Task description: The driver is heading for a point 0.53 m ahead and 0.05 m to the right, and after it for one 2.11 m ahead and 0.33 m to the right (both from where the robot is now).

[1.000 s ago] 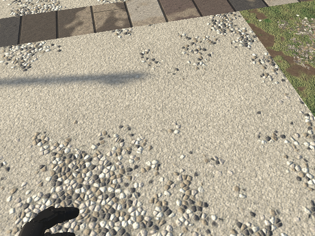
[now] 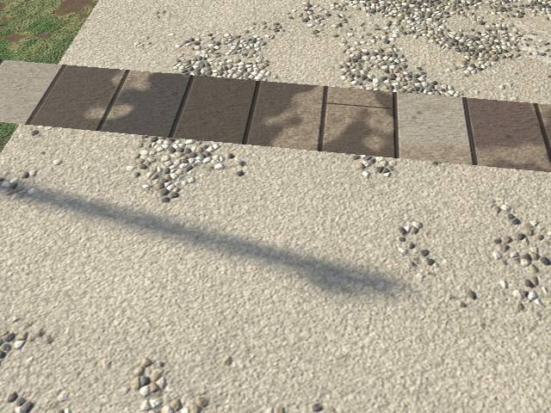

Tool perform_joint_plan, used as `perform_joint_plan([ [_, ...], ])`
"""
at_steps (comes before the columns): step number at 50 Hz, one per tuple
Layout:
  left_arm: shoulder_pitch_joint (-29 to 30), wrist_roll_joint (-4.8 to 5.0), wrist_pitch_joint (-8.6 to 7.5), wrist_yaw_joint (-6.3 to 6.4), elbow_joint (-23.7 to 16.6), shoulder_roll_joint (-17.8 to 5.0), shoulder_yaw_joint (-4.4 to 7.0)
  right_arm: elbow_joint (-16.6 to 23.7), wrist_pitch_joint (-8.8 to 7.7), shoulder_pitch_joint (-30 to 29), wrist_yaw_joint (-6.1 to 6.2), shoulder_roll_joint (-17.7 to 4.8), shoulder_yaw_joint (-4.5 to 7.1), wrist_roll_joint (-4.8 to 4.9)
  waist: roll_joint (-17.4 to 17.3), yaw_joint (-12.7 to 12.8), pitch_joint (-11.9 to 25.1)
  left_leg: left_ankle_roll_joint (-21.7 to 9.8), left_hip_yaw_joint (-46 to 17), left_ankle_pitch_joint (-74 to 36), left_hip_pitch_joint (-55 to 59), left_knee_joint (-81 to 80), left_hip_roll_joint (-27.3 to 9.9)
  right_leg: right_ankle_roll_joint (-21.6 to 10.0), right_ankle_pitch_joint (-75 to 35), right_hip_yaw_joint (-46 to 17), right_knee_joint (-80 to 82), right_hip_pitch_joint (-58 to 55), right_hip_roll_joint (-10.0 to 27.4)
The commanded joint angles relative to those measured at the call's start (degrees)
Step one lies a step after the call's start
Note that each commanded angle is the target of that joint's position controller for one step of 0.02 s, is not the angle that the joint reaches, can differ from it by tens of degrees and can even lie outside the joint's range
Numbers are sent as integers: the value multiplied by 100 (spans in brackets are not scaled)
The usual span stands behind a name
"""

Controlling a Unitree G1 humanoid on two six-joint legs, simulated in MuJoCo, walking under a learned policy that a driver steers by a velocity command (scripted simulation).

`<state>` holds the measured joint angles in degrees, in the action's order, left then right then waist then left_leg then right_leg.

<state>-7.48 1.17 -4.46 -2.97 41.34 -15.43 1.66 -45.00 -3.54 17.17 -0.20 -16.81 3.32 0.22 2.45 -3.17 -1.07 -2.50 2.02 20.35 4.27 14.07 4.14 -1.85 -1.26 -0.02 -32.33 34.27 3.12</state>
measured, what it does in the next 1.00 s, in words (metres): walks ahead: right foot, then left foot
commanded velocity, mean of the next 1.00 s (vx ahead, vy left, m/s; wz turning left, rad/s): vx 0.35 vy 0.00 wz -0.22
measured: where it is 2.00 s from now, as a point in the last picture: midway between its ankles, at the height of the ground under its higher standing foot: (305, 410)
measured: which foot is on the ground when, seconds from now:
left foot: down 0.00-0.08, up 0.10-0.54, down 0.56-1.00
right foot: up 0.00-0.04, down 0.06-0.58, up 0.60-0.92, down 0.94-1.00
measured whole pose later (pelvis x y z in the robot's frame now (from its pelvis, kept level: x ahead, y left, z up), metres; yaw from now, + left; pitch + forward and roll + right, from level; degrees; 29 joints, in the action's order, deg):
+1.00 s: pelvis +0.46 -0.05 +0.01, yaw -14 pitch +0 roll +1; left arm -11.0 -0.8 1.6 2.0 42.5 -14.7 2.2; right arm -48.7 -2.4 10.1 -1.2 -13.5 0.5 -1.0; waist 0.5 -0.9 -0.8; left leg -1.4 1.4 14.5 -12.5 27.0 2.4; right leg 2.1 12.1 -3.5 -28.9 17.2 2.4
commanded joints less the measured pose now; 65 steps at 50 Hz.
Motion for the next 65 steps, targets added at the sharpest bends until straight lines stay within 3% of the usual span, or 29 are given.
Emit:
perform_joint_plan([
  [1, 70, -33, -70, -49, -501, -769, 262, 217, 52, -74, 99, -1044, 293, 11, -733, 263, 189, -569, -181, -5140, 265, 847, -1763, -332, 746, 241, 13, -379, -309],
  [2, -658, -49, -45, -18, -329, -974, 394, 260, 111, -190, 136, -1030, 277, 10, -637, 675, 628, -411, 78, -5814, 55, 1893, -1539, -488, 647, 432, 173, -1380, -578],
  [3, -1491, -43, -13, 41, -196, -1323, 533, 359, 115, -100, 198, -892, 203, -56, -259, 1008, 1198, -182, 262, -4837, -986, 3410, -1322, -767, 304, -331, 126, -2943, -158],
  [4, -1804, -35, -26, 60, -204, -1890, 661, 588, -19, 593, 119, -281, -3, -143, 1173, 625, 1886, 268, 162, -944, -3497, 5692, -187, -1890, 1256, -3353, 483, -5097, 1256],
  [5, -1972, 16, -30, 52, -220, -1388, 522, 514, -201, 316, 22, -486, -16, -103, 960, 888, 2322, 232, -802, 1156, -4422, 6322, 32, -2001, 2050, -4755, 1355, -5680, 1506],
  [6, -1714, -19, -20, 80, -251, -1152, 443, 677, -329, -180, -73, -785, 60, 124, 605, 945, 1525, 124, -960, 786, -4933, 6466, -322, -1703, 2273, -3992, 1496, -5164, 1404],
  [7, -1366, -38, -5, 102, -338, -1093, 424, 771, -402, -513, -81, -764, 30, 137, 47, 830, 962, 71, -847, 328, -4888, 6096, -578, -1536, 1978, -3347, 1555, -4326, 1197],
  [8, -1054, -52, 18, 112, -407, -987, 384, 799, -422, -686, -51, -753, 50, 8, -297, 640, 518, 102, -767, 48, -4703, 5562, -766, -1449, 1406, -2853, 1655, -3521, 999],
  [9, -863, -108, 18, 131, -488, -880, 335, 810, -381, -629, -21, -770, 88, -64, -166, 436, 385, 150, -782, -172, -4312, 5211, -909, -1410, 855, -2544, 1779, -2986, 822],
  [13, -771, -71, 11, 241, -525, -972, 367, 801, -187, -477, 55, -560, 58, -137, 86, 241, 265, 540, -580, -625, -3953, 4332, -906, -1483, -238, -1843, 1995, -2141, 490],
  [17, -1045, -29, 43, 338, -325, -972, 355, 892, -210, -1188, 33, -296, -50, -110, 188, 567, 171, 682, -460, -2236, -3649, 2610, -770, -1129, -105, -1225, 1975, -2012, 176],
  [21, -1446, -11, 79, 341, -90, -1020, 353, 1028, -308, -1810, -78, -340, -51, -9, 224, 870, 18, 545, -454, -2783, -3504, 1761, -630, -1060, 312, -1464, 1831, -2417, 430],
  [25, -1544, -30, 166, 363, 45, -1062, 380, 1103, -386, -1820, -154, -514, 23, -4, 325, 768, -53, 205, -467, -1933, -3589, 1358, -564, -953, -260, -1882, 1359, -3286, 821],
  [27, -1307, -52, 225, 386, 12, -986, 352, 903, -434, -1049, -120, -699, 138, -110, 324, 299, 321, -78, -239, -2131, -2497, 922, -365, -669, -2041, -1619, 376, -3387, 456],
  [28, -1223, -118, 218, 396, -116, -812, 271, 809, -473, -342, -100, -945, 201, -223, 137, -17, 1115, -407, -687, -3452, -1080, 1255, -943, -422, -1863, -1391, -726, -2883, 139],
  [29, -1789, -180, 153, 394, -144, -485, 155, 719, -439, 323, -85, -1341, 296, -304, -1033, -7, 2010, -1202, -2201, -5027, 1079, 1639, -2188, 8, 502, -977, -2673, -1170, -611],
  [30, -2275, -107, 118, 369, 16, -513, 132, 498, -335, 662, -131, -1070, 263, -120, -1996, 0, 2529, -1790, -3654, -4969, 1735, 1272, -2912, 262, 3895, -986, -3957, -106, -1032],
  [31, -1900, -18, 140, 368, 13, -993, 252, 586, -275, 427, -140, -779, 171, 13, -1139, -106, 1884, -1553, -3308, -4232, 1085, 1077, -2708, 292, 3749, -1248, -4356, 215, -731],
  [33, -1028, -67, 253, 387, -197, -942, 262, 665, -206, -409, -140, -442, 16, -53, -423, 113, 740, -1216, -2070, -4525, -430, 803, -2186, 389, 3172, -810, -3873, 236, -281],
  [35, -1122, -124, 389, 412, -183, -660, 239, 611, -195, -822, -154, -293, -52, -110, -684, 460, 528, -1040, -1462, -4674, -1419, 516, -1762, 455, 2743, -622, -2953, -550, 19],
  [37, -1315, -123, 451, 446, -102, -407, 173, 517, -182, -1030, -150, -378, -32, -160, -970, 594, 601, -1079, -1000, -5189, -1833, 392, -1552, 587, 2433, -400, -2101, -1141, -22],
  [40, -1139, -154, 470, 476, -89, -369, 141, 346, -100, -1026, -90, -569, 19, -111, -945, 516, 922, -1062, -768, -5082, -1790, 391, -1535, 604, 1584, -307, -1066, -1729, -32],
  [45, -708, -190, 548, 481, -119, -468, 210, 90, 52, -1064, -85, -497, -55, -43, -788, 485, 582, -810, -891, -2403, -2050, 416, -1436, 383, 804, -224, 292, -2397, -93],
  [47, -517, -279, 526, 518, -230, -665, 240, -53, 52, -769, -93, -265, -148, -84, -446, 396, 427, -313, -867, -1026, -2255, 612, -1074, 172, -246, -653, 887, -2852, 277],
  [48, -402, -239, 533, 558, -296, -976, 299, -116, 30, -371, -114, -263, -148, -172, 96, 85, 454, -103, -669, -359, -2475, 756, -714, -34, -689, -855, 648, -3078, 556],
  [49, -296, -177, 554, 539, -206, -880, 307, -176, 56, -251, -92, -166, -175, -149, 495, 24, 481, 47, -362, -221, -2226, 746, -483, -160, 305, -803, 621, -2707, 433],
  [51, -245, -220, 525, 474, -195, -488, 226, -176, 139, -688, -31, -290, -154, -112, 213, 260, 208, 113, -287, -553, -2053, 913, -488, 11, 717, -699, 714, -2285, 186],
  [57, -330, -168, 394, 468, -21, -519, 236, -373, 230, -682, 39, -345, -133, -76, 38, 279, 402, 113, -361, -1619, -1724, 1124, -600, 58, -500, -575, 407, -2537, 94],
  [65, -236, -150, 410, 473, 299, -492, 246, -753, 347, -731, 110, -365, -100, -43, -204, 257, 342, 168, -365, -1787, -1499, 1121, -621, 25, -550, -496, 435, -2566, 21],
])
